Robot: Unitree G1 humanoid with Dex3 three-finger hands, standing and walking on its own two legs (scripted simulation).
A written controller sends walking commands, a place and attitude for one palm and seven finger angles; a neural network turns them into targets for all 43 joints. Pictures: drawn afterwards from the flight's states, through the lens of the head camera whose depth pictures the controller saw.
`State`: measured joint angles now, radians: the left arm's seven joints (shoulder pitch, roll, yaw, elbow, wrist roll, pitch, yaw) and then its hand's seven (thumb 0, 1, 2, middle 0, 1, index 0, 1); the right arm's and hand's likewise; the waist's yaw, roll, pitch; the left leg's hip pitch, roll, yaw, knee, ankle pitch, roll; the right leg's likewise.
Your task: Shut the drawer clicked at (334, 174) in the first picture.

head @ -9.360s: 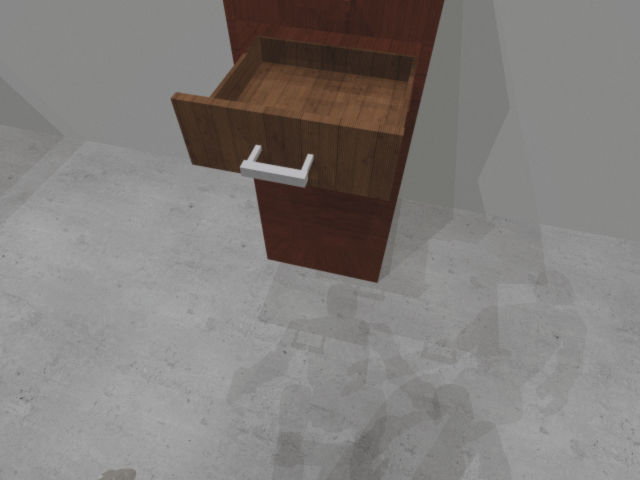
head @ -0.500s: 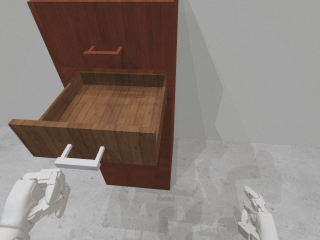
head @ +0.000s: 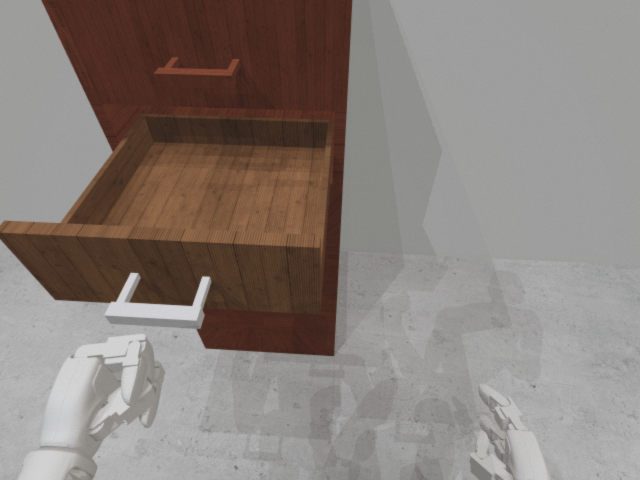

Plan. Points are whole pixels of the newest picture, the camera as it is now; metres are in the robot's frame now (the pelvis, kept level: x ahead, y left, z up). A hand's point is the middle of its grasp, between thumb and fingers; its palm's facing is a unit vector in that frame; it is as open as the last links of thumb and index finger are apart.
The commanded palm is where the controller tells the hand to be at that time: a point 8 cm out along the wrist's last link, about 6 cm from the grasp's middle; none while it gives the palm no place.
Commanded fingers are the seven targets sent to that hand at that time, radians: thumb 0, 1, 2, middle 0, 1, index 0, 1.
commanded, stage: bring the fist close to the handle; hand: left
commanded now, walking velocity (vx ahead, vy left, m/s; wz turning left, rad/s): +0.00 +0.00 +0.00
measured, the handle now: (162, 299) +0.31 +0.23 +0.07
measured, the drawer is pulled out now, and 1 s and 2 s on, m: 0.30 0.30 0.17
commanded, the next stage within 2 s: push the drawer shut in 0.58 s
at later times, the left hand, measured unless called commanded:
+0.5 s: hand (169, 377) +0.21 +0.19 +0.07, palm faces +0.03 -1.00 -0.06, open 3.2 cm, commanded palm +0.18 +0.24 +0.07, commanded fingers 0.00 0.90 0.90 -1.40 -1.60 -1.40 -1.60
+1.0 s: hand (177, 359) +0.23 +0.18 +0.08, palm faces +0.03 -1.00 -0.06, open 3.2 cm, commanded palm +0.21 +0.24 +0.07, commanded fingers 0.00 0.90 0.90 -1.40 -1.60 -1.40 -1.60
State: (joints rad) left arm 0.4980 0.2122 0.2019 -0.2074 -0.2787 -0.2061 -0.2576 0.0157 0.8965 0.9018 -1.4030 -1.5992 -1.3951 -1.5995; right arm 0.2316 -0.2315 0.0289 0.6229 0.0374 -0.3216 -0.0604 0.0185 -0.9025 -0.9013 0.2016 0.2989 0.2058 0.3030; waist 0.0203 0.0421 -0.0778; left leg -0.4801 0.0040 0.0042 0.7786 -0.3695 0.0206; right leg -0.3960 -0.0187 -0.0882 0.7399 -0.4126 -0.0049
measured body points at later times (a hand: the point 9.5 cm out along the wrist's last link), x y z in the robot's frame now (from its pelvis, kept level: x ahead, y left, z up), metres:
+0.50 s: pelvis +0.00 -0.01 -0.01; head +0.02 -0.02 +0.44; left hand +0.20 +0.24 +0.08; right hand +0.16 -0.25 -0.09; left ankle +0.02 +0.10 -0.71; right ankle -0.02 -0.12 -0.71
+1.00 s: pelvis +0.00 -0.02 -0.01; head +0.02 -0.03 +0.44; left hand +0.22 +0.23 +0.08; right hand +0.17 -0.26 -0.09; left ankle +0.02 +0.10 -0.71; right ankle -0.02 -0.12 -0.71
